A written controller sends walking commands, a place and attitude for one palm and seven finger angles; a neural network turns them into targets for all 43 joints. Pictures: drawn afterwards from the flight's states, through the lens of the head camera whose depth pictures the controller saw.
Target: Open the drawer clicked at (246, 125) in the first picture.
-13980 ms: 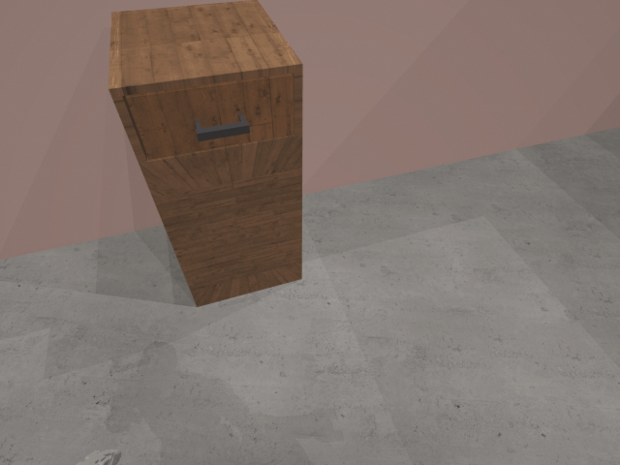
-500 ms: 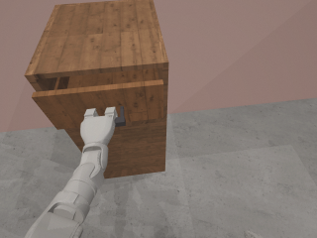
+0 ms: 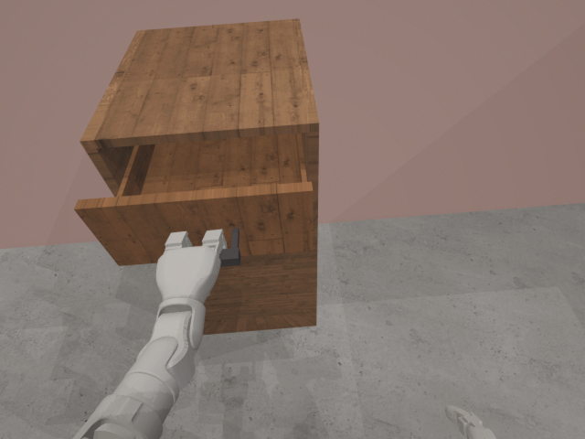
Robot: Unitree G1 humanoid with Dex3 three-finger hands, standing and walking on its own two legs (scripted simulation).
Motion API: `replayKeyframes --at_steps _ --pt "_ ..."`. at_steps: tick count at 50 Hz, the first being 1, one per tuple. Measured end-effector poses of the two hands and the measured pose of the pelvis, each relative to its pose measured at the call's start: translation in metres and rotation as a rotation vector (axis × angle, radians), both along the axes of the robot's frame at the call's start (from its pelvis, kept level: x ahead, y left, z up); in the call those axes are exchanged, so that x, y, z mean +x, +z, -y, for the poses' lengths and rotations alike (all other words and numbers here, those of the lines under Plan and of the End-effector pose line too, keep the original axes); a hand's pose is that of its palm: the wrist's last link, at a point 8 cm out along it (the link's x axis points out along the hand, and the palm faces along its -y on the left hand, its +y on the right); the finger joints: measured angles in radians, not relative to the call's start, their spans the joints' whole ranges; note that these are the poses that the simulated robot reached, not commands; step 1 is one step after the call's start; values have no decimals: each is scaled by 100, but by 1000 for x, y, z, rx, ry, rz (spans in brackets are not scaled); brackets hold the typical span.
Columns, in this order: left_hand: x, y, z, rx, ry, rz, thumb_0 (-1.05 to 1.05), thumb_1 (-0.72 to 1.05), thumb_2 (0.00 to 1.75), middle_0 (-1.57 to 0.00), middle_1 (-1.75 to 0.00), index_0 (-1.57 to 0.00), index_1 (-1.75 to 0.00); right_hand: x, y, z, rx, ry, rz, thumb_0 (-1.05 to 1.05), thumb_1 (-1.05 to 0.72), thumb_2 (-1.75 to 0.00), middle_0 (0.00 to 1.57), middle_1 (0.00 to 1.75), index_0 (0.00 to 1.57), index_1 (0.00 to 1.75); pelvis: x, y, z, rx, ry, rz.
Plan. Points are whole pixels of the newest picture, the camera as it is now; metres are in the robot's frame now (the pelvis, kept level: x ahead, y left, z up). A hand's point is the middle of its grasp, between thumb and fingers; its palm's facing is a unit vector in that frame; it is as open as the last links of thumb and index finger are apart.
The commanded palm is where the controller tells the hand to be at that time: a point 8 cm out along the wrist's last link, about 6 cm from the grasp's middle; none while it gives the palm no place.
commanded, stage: pull the drawer open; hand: left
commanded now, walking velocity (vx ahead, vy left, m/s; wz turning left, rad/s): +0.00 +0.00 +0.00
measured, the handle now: (204, 248) +0.40 +0.17 +0.01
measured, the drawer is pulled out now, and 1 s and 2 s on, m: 0.14 0.25 0.30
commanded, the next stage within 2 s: open the thumb to release the handle in 1.60 s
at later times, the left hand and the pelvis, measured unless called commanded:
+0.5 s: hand (198, 316) +0.30 +0.16 -0.01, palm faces +0.00 -0.09 -1.00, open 5.6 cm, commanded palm +0.26 +0.17 +0.04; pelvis -0.01 -0.01 +0.00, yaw +0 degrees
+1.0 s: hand (194, 361) +0.23 +0.15 -0.01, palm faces +0.01 -0.14 -0.99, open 5.7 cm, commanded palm +0.19 +0.16 +0.04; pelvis -0.01 -0.01 +0.00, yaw +0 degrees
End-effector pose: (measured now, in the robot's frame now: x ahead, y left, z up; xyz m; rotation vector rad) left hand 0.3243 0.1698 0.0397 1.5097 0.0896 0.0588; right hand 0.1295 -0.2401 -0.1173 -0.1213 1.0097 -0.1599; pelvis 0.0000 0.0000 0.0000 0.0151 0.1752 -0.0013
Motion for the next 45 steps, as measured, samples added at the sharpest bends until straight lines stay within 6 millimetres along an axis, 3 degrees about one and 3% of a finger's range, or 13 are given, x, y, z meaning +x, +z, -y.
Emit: replayKeyframes --at_steps 13,31,45 --pt "-28 0 3 -12 5 8 1 74 82 -32 -135 -40 -133 -1 2 8 -3 9 30 1 -91 -90 20 30 20 29 -6 1 6 7 -3 22" --pt "-62 0 6 -38 10 14 2 74 81 -31 -135 -40 -132 34 15 -4 20 68 132 1 -91 -90 20 30 20 29 -6 1 6 10 -7 45" --pt "-99 0 10 -74 14 23 3 73 80 -30 -135 -40 -132 55 20 -19 57 133 180 1 -91 -90 20 30 20 29 -4 -2 6 12 -7 61"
